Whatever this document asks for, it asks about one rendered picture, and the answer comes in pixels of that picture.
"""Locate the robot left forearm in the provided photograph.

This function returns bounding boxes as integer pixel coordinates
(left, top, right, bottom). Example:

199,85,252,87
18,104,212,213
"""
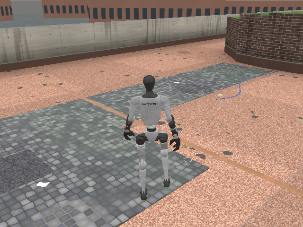
124,115,133,132

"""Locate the left robot hand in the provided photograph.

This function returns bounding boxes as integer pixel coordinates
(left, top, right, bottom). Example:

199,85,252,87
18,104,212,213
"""
124,131,134,140

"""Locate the robot right upper arm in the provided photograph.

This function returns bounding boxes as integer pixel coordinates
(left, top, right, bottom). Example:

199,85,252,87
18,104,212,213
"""
160,95,173,122

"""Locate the right robot hand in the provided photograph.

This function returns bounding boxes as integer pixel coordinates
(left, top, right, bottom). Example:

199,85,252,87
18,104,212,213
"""
169,138,180,151

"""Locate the right robot thigh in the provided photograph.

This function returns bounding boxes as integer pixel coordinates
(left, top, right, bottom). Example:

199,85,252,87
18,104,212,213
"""
158,131,168,157

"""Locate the robot right forearm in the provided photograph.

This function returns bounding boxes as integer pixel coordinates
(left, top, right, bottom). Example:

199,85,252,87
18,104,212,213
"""
168,115,179,139

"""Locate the right robot foot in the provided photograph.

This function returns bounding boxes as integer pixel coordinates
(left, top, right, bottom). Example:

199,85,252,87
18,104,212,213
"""
163,179,170,187

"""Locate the robot left upper arm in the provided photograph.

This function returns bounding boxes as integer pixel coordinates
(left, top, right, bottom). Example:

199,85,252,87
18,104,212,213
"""
128,96,140,122

